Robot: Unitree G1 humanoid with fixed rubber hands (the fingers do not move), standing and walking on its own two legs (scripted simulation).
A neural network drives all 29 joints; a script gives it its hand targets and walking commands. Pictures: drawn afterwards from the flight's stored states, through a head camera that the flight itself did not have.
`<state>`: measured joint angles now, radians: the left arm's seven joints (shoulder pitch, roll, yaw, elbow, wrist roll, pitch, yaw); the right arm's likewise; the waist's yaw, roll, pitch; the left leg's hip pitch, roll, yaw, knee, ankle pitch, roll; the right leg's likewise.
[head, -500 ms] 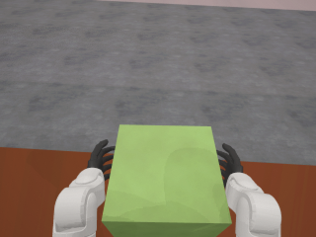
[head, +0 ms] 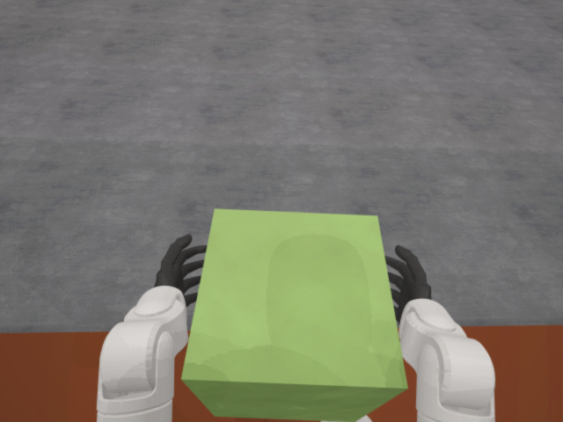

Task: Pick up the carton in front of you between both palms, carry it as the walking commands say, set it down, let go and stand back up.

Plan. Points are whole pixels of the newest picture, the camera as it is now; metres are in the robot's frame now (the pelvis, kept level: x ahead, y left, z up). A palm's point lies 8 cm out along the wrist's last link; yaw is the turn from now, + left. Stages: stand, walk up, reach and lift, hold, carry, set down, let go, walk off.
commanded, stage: carry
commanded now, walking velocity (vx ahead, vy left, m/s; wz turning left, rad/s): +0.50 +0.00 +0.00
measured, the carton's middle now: (290, 323) +0.25 -0.01 +0.01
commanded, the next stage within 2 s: none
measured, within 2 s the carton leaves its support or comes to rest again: neither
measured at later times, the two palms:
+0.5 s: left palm (217, 116) +0.66 +0.13 +0.07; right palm (358, 117) +0.68 -0.17 +0.06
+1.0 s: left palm (221, 68) +1.03 +0.17 -0.02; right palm (322, 74) +1.02 -0.13 -0.02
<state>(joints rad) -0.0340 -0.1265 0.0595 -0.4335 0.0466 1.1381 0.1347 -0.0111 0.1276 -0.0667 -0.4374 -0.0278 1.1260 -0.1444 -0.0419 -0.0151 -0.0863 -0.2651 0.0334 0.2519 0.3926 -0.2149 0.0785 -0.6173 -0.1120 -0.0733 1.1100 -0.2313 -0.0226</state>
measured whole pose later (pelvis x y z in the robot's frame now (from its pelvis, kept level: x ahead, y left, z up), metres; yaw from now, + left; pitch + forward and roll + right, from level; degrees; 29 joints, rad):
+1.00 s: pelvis +0.70 +0.02 -0.11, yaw +1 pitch +5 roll -2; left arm -0.42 -0.12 0.22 -0.08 0.02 1.06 0.17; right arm -0.38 0.13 -0.23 -0.10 -0.02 1.05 -0.17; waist -0.04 0.00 -0.03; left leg -0.43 -0.07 0.12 0.62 -0.28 0.15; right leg -0.44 0.00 0.01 1.42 -0.48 -0.02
